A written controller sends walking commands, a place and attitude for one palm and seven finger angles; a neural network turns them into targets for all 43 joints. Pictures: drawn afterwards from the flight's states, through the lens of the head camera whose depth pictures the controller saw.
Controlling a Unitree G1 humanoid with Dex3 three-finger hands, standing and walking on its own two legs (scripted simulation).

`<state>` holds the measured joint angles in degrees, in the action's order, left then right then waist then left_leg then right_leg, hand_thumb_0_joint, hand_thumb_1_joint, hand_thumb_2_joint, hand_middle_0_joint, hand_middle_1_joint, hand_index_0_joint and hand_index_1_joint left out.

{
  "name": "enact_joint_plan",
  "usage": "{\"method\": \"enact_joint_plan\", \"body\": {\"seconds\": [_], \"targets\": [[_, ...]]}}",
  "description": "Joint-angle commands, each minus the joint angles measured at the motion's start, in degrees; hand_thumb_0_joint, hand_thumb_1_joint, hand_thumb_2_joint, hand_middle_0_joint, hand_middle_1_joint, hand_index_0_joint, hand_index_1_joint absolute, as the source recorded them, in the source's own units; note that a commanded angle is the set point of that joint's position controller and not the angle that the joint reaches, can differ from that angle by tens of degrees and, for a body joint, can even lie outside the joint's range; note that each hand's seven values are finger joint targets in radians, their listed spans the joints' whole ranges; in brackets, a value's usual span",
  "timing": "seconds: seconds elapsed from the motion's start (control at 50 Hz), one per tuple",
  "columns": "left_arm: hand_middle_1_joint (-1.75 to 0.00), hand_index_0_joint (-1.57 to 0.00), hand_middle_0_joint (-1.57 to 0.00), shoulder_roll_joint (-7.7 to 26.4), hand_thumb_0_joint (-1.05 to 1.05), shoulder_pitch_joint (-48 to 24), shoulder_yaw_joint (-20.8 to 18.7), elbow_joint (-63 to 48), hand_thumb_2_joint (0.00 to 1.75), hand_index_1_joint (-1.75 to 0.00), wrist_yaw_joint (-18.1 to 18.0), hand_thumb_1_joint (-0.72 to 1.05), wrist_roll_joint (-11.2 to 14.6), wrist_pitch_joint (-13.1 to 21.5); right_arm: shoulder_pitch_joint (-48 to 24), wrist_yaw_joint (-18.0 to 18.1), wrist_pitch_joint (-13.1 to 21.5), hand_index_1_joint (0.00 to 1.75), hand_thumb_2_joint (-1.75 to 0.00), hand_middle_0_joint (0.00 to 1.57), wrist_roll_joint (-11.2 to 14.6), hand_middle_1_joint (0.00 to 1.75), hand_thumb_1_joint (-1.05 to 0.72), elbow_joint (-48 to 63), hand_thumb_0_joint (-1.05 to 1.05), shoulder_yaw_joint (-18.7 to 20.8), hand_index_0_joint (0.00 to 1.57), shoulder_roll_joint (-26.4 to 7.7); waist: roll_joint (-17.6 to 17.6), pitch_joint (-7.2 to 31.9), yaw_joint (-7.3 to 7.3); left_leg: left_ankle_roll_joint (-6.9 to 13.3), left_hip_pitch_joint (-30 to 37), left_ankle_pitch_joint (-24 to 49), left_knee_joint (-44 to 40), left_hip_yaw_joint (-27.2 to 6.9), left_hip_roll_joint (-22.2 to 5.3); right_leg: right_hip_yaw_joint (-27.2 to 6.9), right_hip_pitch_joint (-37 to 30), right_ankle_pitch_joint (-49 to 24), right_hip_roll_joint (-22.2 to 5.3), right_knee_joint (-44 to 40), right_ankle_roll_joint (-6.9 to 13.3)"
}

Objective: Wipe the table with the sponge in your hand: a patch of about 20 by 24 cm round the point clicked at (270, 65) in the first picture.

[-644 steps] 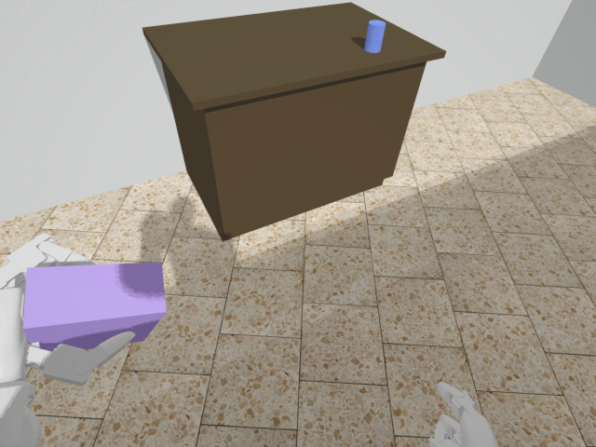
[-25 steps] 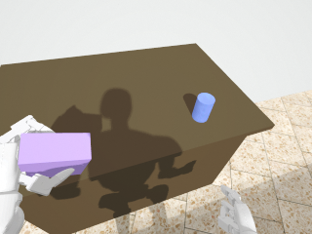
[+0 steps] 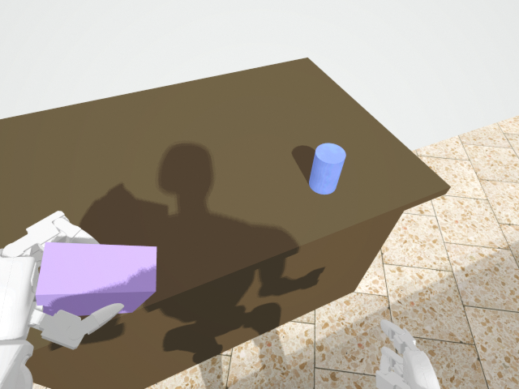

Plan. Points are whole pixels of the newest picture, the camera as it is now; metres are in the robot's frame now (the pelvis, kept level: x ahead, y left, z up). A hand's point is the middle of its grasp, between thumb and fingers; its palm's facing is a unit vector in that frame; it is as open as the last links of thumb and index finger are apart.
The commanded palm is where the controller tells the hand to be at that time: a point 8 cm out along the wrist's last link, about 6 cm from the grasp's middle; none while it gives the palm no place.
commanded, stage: look again from close up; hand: left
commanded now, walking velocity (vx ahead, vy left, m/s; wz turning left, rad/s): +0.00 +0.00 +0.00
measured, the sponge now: (111, 283) +0.22 +0.20 +0.12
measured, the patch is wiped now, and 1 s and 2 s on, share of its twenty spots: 0.00 0.00 0.00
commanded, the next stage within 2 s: come to a stop and stand still in 0.10 s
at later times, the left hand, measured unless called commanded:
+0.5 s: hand (57, 249) +0.24 +0.26 +0.14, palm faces +0.37 -0.84 -0.40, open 9.5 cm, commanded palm +0.18 +0.29 +0.18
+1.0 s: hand (56, 285) +0.20 +0.25 +0.14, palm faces +0.34 -0.85 -0.40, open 9.5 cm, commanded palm +0.15 +0.28 +0.18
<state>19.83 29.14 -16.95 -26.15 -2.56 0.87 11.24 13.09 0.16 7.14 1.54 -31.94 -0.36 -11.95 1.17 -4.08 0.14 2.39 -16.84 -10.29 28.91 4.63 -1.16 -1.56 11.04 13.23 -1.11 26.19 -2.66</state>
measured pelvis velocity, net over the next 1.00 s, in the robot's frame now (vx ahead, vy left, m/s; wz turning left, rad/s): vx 0.00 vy -0.01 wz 0.05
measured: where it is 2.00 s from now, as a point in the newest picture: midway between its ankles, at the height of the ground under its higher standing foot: outside the picture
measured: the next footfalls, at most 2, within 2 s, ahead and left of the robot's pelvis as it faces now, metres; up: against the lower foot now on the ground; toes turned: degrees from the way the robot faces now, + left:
none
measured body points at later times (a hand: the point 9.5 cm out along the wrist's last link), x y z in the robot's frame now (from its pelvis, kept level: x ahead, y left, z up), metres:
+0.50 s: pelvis +0.02 +0.00 +0.00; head +0.05 +0.03 +0.45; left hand +0.22 +0.30 +0.17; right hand +0.23 -0.20 -0.06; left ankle +0.06 +0.09 -0.74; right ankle +0.01 -0.15 -0.74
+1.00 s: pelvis +0.00 -0.01 +0.00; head +0.01 +0.02 +0.45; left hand +0.18 +0.29 +0.16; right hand +0.18 -0.22 -0.07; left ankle +0.06 +0.09 -0.74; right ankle +0.01 -0.15 -0.74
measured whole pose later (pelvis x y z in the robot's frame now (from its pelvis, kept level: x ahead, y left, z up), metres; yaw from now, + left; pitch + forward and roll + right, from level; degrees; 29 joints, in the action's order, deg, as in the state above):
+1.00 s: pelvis +0.00 -0.01 +0.00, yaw +3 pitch -2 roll -2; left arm 21.9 27.6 -18.2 -24.0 -3.7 1.8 13.2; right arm 13.5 1.6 7.8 0.9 -33.5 -0.9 -11.1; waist -1.1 -2.7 -0.7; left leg 2.1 -17.0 -10.3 29.2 2.0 -0.6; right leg 1.1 9.7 13.9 -1.4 25.6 -2.4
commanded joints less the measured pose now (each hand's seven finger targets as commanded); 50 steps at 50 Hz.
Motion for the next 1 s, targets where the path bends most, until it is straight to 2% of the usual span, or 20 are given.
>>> {"method": "enact_joint_plan", "body": {"seconds": [0.0,0.02,0.06,0.1,0.22,0.28,0.4,0.42,0.52,0.6,0.62,0.64,0.66,0.68,0.7,0.74,0.78,0.86,0.9,0.98], "targets": [[-1.6,-1.2,-1.2,18.17,0.0,-13.96,-16.98,-13.7,1.3,-1.6,-3.93,0.1,0.81,4.67,-7.82,2.59,2.95,0.3,-0.9,0.2,-0.22,0.3,-0.9,9.95,0.0,1.85,0.2,-7.01,1.3,5.86,-1.38,-0.64,3.22,-11.26,-9.05,-7.07,-3.89,-0.04,3.91,4.01,-0.9,-4.34,3.7],[-1.6,-1.2,-1.2,13.82,0.0,-15.2,-13.48,-12.65,1.3,-1.6,-3.79,0.1,1.02,5.02,-7.0,2.74,3.06,0.3,-0.9,0.2,-0.31,0.3,-0.9,9.55,0.0,1.75,0.2,-6.71,5.41,6.67,-1.28,-0.03,2.07,-13.01,-10.26,-7.6,-4.68,1.17,1.59,2.72,-0.45,-2.83,3.57],[-1.6,-1.2,-1.2,14.57,0.0,-17.61,-13.26,-13.45,1.3,-1.6,-3.92,0.1,0.45,5.46,-6.31,2.6,4.11,0.3,-0.9,0.2,-0.25,0.3,-0.9,9.43,0.0,1.52,0.2,-6.72,11.42,7.92,-1.9,0.7,0.71,-15.04,-11.36,-8.26,-5.17,1.94,-2.25,0.2,0.34,-1.45,3.52],[-1.6,-1.2,-1.2,14.62,0.0,-17.45,-12.52,-14.83,1.3,-1.6,-3.92,0.1,0.05,5.52,-6.57,2.24,5.14,0.3,-0.9,0.2,-0.2,0.3,-0.9,9.21,0.0,1.24,0.2,-6.34,10.05,9.58,-2.06,0.49,3.36,-11.38,-9.27,-7.26,-4.22,1.85,-2.73,-1.99,-0.1,-2.96,3.63],[-1.6,-1.2,-1.2,7.33,0.0,-10.1,-6.49,-11.19,1.3,-1.6,-3.52,0.1,0.12,4.71,-5.96,0.93,5.51,0.3,-0.9,0.2,-0.63,0.3,-0.9,7.33,0.0,1.9,0.2,-6.74,2.25,10.63,-1.61,-0.47,8.48,-1.79,-4.65,-6.26,-2.66,0.16,0.7,-6.84,-1.15,-6.46,3.96],[-1.6,-1.2,-1.2,8.63,0.0,-10.08,-7.88,-8.93,1.3,-1.6,-3.56,0.1,0.45,4.18,-6.33,1.16,4.33,0.3,-0.9,0.2,-0.55,0.3,-0.9,7.39,0.0,2.03,0.2,-6.86,0.38,8.37,-1.4,-1.04,6.72,-0.81,-5.57,-6.77,-2.71,-0.05,1.65,-6.96,-1.31,-6.74,3.89],[-1.6,-1.2,-1.2,13.22,0.0,-11.73,-12.2,-11.38,1.3,-1.6,-3.46,0.1,0.9,4.4,-8.15,2.04,2.83,0.3,-0.9,0.2,-0.36,0.3,-0.9,8.52,0.0,1.48,0.2,-6.22,2.35,9.96,-1.48,-1.1,8.2,4.66,-7.84,-7.36,-3.47,1.71,-0.81,-9.57,-0.6,-5.11,3.4],[-1.6,-1.2,-1.2,11.09,0.0,-11.49,-10.08,-11.46,1.3,-1.6,-3.12,0.1,1.29,4.47,-7.96,2.04,2.64,0.3,-0.9,0.2,-0.59,0.3,-0.9,8.91,0.0,1.24,0.2,-5.98,2.15,10.62,-1.58,-0.75,8.15,4.46,-7.76,-7.32,-3.54,1.87,-1.41,-9.61,-0.76,-5.61,3.35],[-1.6,-1.2,-1.2,10.61,0.0,-10.42,-8.69,-16.63,1.3,-1.6,-3.34,0.1,1.32,4.59,-7.69,1.81,3.25,0.3,-0.9,0.2,-0.84,0.3,-0.9,9.33,0.0,1.18,0.2,-6.26,5.49,13.72,-1.83,-0.68,10.81,10.65,-6.56,-6.87,-3.69,2.28,-3.01,-12.89,-0.94,-4.73,3.47],[-1.6,-1.2,-1.2,12.25,0.0,-9.35,-10.5,-16.57,1.3,-1.6,-4.05,0.1,0.82,4.14,-7.25,1.71,3.5,0.3,-0.9,0.2,-0.61,0.3,-0.9,8.76,0.0,1.59,0.2,-6.61,6.64,14.11,-1.69,-1.42,12.25,13.57,-6.22,-7.39,-4.1,2.33,-2.77,-12.99,-0.83,-4.12,3.6],[-1.6,-1.2,-1.2,54.98,0.0,-65.03,-42.01,-28.33,1.3,-1.6,-3.78,0.1,-7.03,10.12,-1.54,0.74,5.25,0.3,-0.9,0.2,-5.12,0.3,-0.9,6.49,0.0,2.93,0.2,-8.03,-2.37,6.79,-3.25,-0.43,3.27,13.93,2.78,-6.8,-4.81,-2.47,6.58,-16.1,-5.02,-5.97,4.62],[-1.6,-1.2,-1.2,17.53,0.0,-28.81,-17.8,7.73,1.3,-1.6,-1.63,0.1,-1.27,7.32,-4.63,1.12,5.16,0.3,-0.9,0.2,-2.84,0.3,-0.9,2.78,0.0,0.73,0.2,-1.16,-4.54,15.22,-1.21,-1.05,9.6,16.84,-2.13,-6.22,-1.15,-2.27,2.04,-17.48,-4.56,-2.08,6.55],[-1.6,-1.2,-1.2,14.88,0.0,-16.41,-14.89,0.32,1.3,-1.6,-2.09,0.1,0.68,7.02,-3.76,1.43,5.25,0.3,-0.9,0.2,-1.65,0.3,-0.9,7.11,0.0,3.52,0.2,-6.39,1.07,14.53,-3.13,-1.46,11.78,20.68,-1.66,-6.04,-2.34,-4.37,-1.17,-20.46,-2.9,-4.18,5.05],[-1.6,-1.2,-1.2,10.77,0.0,-13.97,-11.42,-0.07,1.3,-1.6,-2.1,0.1,1.6,5.99,-2.2,1.15,5.36,0.3,-0.9,0.2,-0.88,0.3,-0.9,7.22,0.0,4.22,0.2,-7.59,4.88,16.6,-2.04,-1.19,12.43,20.43,-3.34,-6.96,-2.72,-2.9,-3.3,-15.44,-2.59,-2.39,4.91],[-1.6,-1.2,-1.2,7.05,0.0,-10.85,-7.9,-2.61,1.3,-1.6,-1.84,0.1,2.3,5.98,-4.21,0.35,5.59,0.3,-0.9,0.2,-0.28,0.3,-0.9,7.53,0.0,4.18,0.2,-7.13,12.21,18.18,-2.15,-0.36,15.48,24.15,-3.07,-6.43,-3.77,-0.25,-1.39,-12.8,-1.76,0.69,4.23],[-1.6,-1.2,-1.2,8.15,0.0,-7.24,-7.45,-9.57,1.3,-1.6,-1.9,0.1,2.01,6.1,-3.68,-1.07,4.82,0.3,-0.9,0.2,-0.74,0.3,-0.9,8.1,0.0,4.09,0.2,-7.52,9.62,17.4,-2.25,0.08,12.64,25.96,-3.37,-8.03,-5.79,2.01,-1.59,-7.84,-1.16,0.98,3.54],[-1.6,-1.2,-1.2,8.29,0.0,-5.34,-6.41,-12.26,1.3,-1.6,-2.02,0.1,2.03,5.59,-5.01,-1.35,4.78,0.3,-0.9,0.2,-0.41,0.3,-0.9,8.85,0.0,3.54,0.2,-7.23,2.5,15.28,-2.22,-0.3,7.18,17.34,-4.23,-7.62,-5.29,1.8,-3.72,-7.82,-1.2,-1.0,3.06],[-1.6,-1.2,-1.2,12.74,0.0,-5.8,-12.1,-11.82,1.3,-1.6,-3.55,0.1,2.26,5.4,-6.41,0.51,4.28,0.3,-0.9,0.2,-0.29,0.3,-0.9,9.32,0.0,2.78,0.2,-6.91,-3.86,11.4,-1.73,-0.87,2.94,1.76,-5.57,-6.89,-2.89,1.52,-2.63,-4.1,-1.56,-4.26,3.03],[-1.6,-1.2,-1.2,17.16,0.0,-9.87,-15.94,-13.6,1.3,-1.6,-4.28,0.1,2.3,5.92,-7.92,1.87,3.93,0.3,-0.9,0.2,-0.22,0.3,-0.9,9.07,0.0,2.38,0.2,-6.87,-2.35,8.04,-1.32,-0.98,2.67,-4.18,-6.4,-7.25,-2.3,0.6,0.92,0.14,-1.84,-6.16,3.37],[-1.6,-1.2,-1.2,13.72,0.0,-15.54,-12.32,-11.67,1.3,-1.6,-3.99,0.1,1.85,7.03,-7.02,2.83,4.64,0.3,-0.9,0.2,-0.67,0.3,-0.9,8.22,0.0,2.13,0.2,-6.48,5.02,6.38,-1.09,-0.52,2.0,-12.46,-8.08,-7.93,-2.16,-1.01,1.82,5.38,-1.45,-7.75,3.85]]}}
